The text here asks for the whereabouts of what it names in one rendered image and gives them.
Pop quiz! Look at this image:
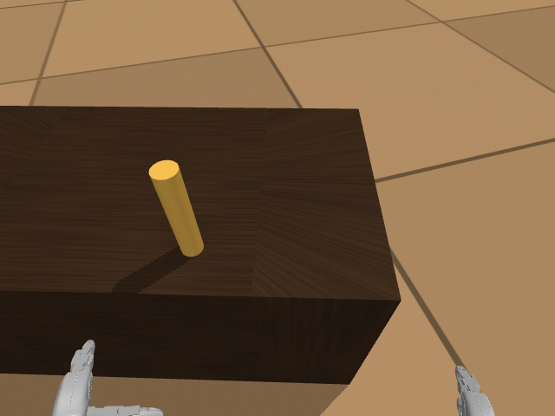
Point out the left robot hand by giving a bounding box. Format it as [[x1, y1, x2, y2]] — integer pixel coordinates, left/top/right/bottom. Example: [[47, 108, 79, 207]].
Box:
[[52, 340, 163, 416]]

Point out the can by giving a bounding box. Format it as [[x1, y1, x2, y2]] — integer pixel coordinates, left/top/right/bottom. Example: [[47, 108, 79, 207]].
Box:
[[149, 160, 204, 257]]

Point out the right robot hand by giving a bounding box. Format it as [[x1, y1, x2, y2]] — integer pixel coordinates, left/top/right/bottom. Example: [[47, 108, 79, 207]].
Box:
[[455, 366, 496, 416]]

